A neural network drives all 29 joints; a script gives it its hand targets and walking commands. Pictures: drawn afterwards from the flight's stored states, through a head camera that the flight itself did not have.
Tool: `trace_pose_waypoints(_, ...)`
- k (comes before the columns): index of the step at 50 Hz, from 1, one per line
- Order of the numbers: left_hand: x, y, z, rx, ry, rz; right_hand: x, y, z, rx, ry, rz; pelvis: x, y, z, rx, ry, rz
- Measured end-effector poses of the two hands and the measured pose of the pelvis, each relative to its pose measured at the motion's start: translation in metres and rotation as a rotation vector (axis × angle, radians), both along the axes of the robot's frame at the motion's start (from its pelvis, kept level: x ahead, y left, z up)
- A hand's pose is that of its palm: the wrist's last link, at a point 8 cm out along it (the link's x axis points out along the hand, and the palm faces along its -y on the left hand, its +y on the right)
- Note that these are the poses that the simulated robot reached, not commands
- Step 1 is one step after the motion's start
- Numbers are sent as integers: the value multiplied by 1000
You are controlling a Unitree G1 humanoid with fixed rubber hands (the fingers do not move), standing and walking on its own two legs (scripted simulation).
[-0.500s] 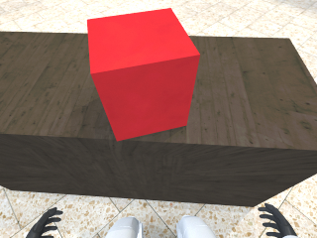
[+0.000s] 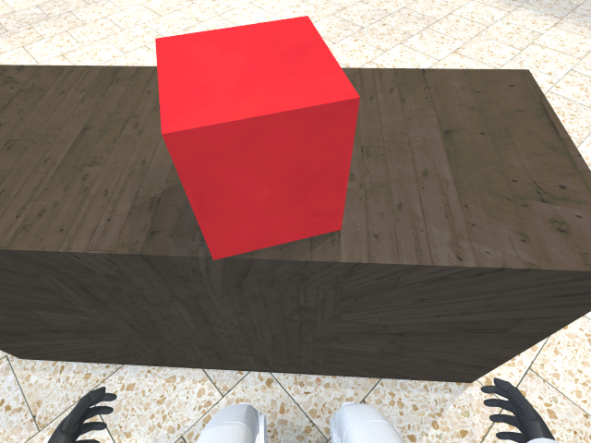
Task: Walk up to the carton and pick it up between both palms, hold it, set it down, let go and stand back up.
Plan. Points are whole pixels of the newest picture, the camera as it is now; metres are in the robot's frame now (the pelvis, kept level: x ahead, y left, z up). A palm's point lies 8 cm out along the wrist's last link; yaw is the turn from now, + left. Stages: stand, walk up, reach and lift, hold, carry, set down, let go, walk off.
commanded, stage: walk up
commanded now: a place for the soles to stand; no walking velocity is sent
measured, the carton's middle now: (258, 144) +0.48 +0.06 +0.11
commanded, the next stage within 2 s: none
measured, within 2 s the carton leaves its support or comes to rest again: neither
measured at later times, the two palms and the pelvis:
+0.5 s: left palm out of the picture +0.10 +0.31 -0.07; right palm out of the picture +0.10 -0.31 -0.09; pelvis -0.02 +0.00 +0.00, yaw -1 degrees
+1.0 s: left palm out of the picture +0.09 +0.31 -0.07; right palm out of the picture +0.09 -0.31 -0.09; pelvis -0.02 +0.00 +0.00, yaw -2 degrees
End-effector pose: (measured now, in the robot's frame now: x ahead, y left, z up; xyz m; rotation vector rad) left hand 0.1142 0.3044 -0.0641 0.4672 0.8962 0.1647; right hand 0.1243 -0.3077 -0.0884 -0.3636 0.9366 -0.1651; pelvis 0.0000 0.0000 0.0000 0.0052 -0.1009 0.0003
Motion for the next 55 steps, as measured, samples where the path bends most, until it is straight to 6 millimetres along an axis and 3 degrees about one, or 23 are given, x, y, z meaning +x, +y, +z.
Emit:
trace_pose_waypoints(29, -21, 2, -4, 4, 15, -8, -26, -3, 1, -7, -17, -17, -22, 1, -3, -6, -14, -20)
trace_pose_waypoints(55, -22, 7, -6, 6, 30, -19, -32, -1, 0, -13, 2, -26, -23, 6, -3, -11, -1, -29)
